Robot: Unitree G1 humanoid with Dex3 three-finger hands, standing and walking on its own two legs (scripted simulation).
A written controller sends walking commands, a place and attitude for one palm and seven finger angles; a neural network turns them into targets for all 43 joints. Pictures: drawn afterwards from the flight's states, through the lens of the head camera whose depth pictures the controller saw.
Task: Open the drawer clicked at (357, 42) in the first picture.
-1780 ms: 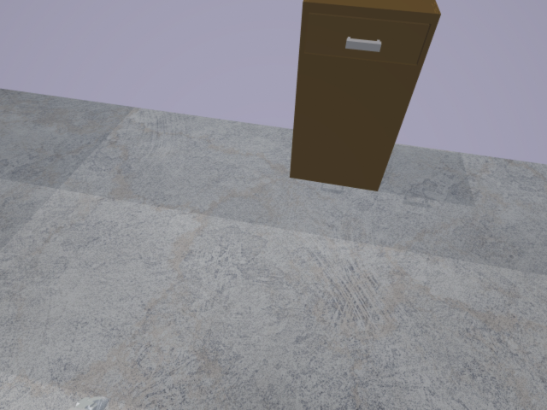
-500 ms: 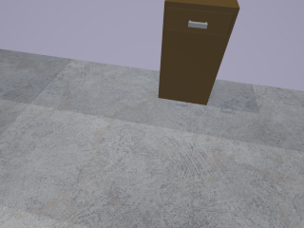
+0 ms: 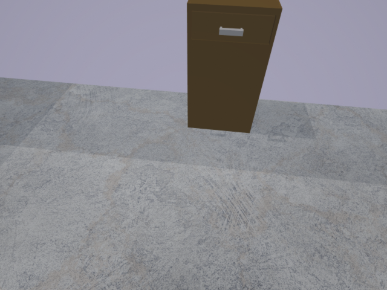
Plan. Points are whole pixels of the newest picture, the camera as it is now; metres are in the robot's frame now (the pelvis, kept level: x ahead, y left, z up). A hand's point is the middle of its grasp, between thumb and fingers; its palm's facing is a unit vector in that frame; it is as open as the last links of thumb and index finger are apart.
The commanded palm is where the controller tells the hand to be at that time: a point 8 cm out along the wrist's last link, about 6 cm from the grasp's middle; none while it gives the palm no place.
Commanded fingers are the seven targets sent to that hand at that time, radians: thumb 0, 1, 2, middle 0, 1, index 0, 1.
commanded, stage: walk to a spot facing it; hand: left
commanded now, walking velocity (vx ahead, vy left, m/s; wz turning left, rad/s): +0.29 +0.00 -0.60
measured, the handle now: (231, 30) +1.34 -0.09 -0.01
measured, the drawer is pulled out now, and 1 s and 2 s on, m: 0.00 0.00 0.00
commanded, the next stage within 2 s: none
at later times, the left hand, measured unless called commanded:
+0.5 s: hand out of the picture +0.12 +0.19 -0.17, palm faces -0.10 -0.98 -0.17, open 7.4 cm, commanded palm none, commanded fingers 0.00 0.90 0.90 -0.20 -0.30 -0.20 -0.30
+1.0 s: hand (190, 153) +0.59 +0.06 -0.15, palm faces -0.59 -0.79 -0.17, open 7.4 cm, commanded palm none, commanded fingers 0.00 0.90 0.90 -0.20 -0.30 -0.20 -0.30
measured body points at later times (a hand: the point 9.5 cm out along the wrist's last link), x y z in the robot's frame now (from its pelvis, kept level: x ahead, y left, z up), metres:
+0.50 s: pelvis +0.16 +0.01 +0.00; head +0.20 +0.02 +0.44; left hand +0.13 +0.24 -0.16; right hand +0.26 -0.24 -0.13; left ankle +0.28 +0.11 -0.72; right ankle +0.01 -0.10 -0.74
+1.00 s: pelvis +0.36 -0.01 +0.00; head +0.40 -0.02 +0.45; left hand +0.62 +0.10 -0.14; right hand +0.15 -0.16 -0.14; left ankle +0.29 +0.11 -0.73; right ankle +0.39 -0.18 -0.69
